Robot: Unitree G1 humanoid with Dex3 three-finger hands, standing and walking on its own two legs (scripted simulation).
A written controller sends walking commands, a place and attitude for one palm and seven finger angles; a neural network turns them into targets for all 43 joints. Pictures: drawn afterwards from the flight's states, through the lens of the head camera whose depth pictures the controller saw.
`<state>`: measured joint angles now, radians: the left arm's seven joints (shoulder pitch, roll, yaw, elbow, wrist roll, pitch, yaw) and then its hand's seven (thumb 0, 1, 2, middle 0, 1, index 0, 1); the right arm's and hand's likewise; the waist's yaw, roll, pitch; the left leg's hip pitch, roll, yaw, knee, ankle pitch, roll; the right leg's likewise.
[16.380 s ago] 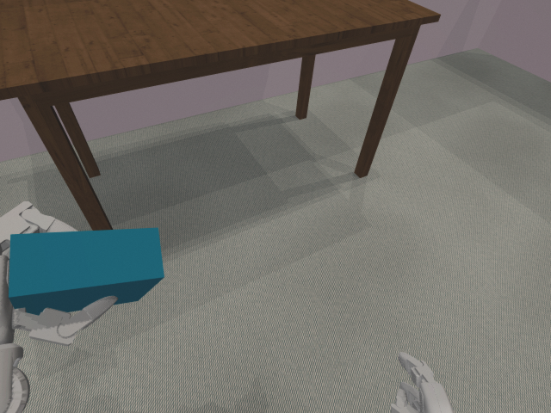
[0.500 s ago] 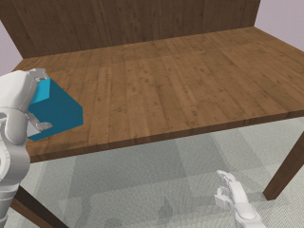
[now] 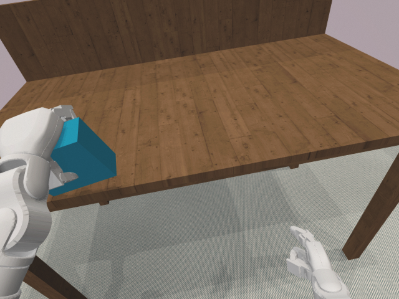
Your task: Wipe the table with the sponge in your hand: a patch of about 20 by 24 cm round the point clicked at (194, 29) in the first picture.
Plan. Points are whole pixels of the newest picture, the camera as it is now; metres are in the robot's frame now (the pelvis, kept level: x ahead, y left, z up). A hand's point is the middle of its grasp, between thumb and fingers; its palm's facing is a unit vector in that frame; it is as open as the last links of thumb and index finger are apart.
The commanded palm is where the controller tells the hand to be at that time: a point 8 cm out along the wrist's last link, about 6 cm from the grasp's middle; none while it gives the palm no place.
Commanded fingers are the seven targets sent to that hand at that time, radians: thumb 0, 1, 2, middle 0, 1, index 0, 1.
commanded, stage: turn the palm down, sponge in hand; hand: left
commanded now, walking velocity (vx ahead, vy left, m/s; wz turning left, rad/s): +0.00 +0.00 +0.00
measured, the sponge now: (72, 165) +0.26 +0.29 +0.19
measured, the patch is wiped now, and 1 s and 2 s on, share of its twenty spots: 0.00 0.00 0.00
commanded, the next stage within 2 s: move the sponge above the wiping area in 0.02 s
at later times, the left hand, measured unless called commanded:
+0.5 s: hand (72, 157) +0.27 +0.29 +0.20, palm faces +0.16 -0.07 -0.99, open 9.5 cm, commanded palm +0.23 +0.30 +0.30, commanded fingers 0.00 0.10 1.30 -1.20 -1.60 -1.20 -1.60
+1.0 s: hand (84, 145) +0.31 +0.29 +0.20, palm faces +0.10 +0.00 -0.99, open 9.5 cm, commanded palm +0.26 +0.30 +0.28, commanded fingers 0.00 0.10 1.30 -1.20 -1.60 -1.20 -1.60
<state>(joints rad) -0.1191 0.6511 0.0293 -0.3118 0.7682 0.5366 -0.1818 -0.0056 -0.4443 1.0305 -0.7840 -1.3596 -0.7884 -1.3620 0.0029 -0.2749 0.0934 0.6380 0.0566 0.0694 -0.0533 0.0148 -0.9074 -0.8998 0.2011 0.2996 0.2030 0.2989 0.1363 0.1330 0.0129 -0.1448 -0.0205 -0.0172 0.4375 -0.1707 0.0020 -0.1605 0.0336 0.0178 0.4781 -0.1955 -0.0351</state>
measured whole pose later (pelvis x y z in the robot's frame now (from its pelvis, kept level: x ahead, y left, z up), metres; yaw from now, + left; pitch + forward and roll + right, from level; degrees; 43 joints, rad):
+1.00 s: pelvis +0.02 +0.02 +0.00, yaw +0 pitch -4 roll +1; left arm -0.25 0.63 -0.13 -0.16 0.89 0.46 -0.25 0.00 -0.45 1.03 -0.78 -1.36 -0.79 -1.36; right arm 0.01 -0.27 0.10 0.67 0.04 0.06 -0.06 0.01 -0.91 -0.90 0.20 0.30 0.20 0.30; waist 0.14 0.10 0.01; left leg -0.15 -0.04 -0.01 0.42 -0.19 0.03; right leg -0.16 0.01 0.02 0.46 -0.21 -0.02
